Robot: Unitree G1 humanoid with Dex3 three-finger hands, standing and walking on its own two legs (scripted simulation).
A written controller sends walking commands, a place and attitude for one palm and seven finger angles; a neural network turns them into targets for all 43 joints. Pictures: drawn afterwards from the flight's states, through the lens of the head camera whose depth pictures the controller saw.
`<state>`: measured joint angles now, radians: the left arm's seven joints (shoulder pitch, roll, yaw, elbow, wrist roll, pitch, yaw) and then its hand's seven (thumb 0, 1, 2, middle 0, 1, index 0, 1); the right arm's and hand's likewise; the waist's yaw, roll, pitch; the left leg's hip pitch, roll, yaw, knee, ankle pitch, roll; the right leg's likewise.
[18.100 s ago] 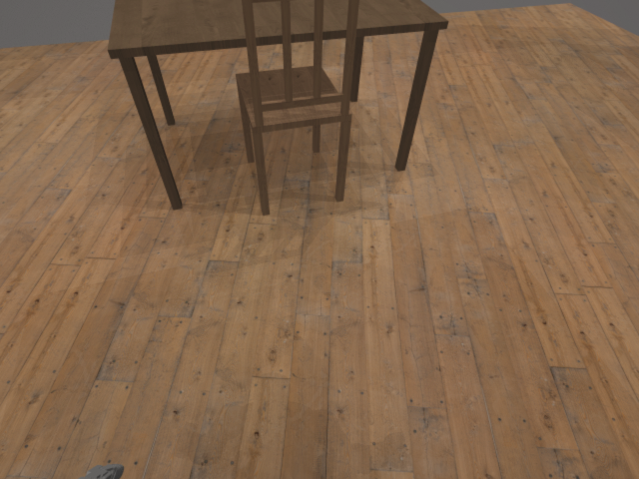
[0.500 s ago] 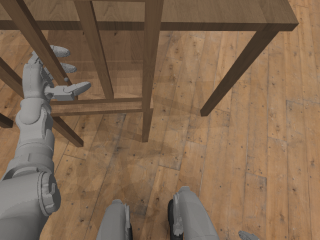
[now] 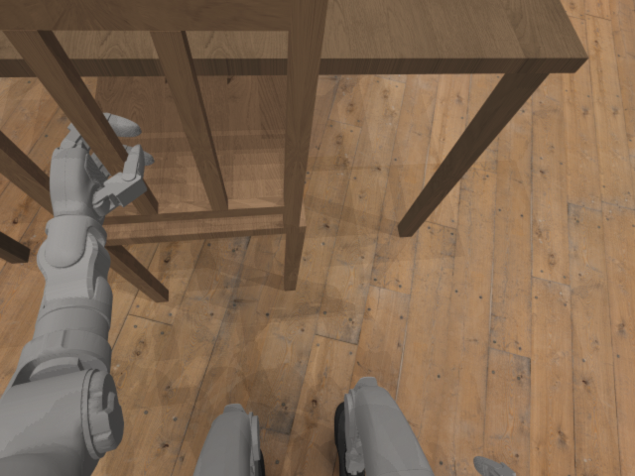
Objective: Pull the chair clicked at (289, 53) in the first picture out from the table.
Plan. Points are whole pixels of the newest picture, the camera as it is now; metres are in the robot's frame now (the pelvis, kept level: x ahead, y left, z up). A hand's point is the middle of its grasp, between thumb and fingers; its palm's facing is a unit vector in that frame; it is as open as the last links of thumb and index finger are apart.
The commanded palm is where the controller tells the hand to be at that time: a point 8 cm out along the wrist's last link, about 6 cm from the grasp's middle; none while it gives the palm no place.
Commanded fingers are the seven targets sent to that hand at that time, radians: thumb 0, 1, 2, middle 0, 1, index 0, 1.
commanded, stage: hook a spindle and tug to test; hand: left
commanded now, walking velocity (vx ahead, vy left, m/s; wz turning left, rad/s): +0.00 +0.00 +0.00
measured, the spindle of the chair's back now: (107, 146) +0.50 +0.22 +0.04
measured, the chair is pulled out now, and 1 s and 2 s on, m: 0.00 0.08 0.20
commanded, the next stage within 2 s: step backward, pulling the chair out in 0.36 s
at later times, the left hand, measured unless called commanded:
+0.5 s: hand (136, 205) +0.43 +0.19 +0.01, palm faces +0.05 -1.00 -0.06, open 5.4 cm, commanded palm +0.41 +0.24 +0.02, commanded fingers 0.00 0.90 0.90 -0.50 -1.45 -0.50 -1.45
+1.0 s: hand (165, 228) +0.40 +0.15 +0.03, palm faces +0.08 -0.99 -0.14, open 5.4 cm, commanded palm +0.38 +0.20 +0.03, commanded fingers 0.00 0.90 0.90 -0.50 -1.45 -0.50 -1.45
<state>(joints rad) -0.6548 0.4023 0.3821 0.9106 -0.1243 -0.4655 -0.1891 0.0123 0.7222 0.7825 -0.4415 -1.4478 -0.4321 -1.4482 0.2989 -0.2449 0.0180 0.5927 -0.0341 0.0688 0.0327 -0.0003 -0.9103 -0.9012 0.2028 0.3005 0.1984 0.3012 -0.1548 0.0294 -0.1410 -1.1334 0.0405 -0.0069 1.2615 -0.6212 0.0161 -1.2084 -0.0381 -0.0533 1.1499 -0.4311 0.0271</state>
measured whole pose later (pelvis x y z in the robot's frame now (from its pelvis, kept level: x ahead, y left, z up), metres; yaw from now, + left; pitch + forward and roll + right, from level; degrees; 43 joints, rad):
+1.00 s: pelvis +0.01 +0.00 +0.09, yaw +1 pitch +13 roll -1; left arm -0.54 0.23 0.14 1.04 -0.06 -0.24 0.08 0.05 0.69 0.73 -0.33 -1.17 -0.50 -1.45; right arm 0.29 -0.24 -0.01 0.66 0.03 0.10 -0.10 0.00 -0.91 -0.90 0.20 0.30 0.20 0.30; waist -0.10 0.01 0.02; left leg -0.54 0.02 0.03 0.69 -0.37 0.01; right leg -0.62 -0.04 -0.04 0.60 -0.20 0.03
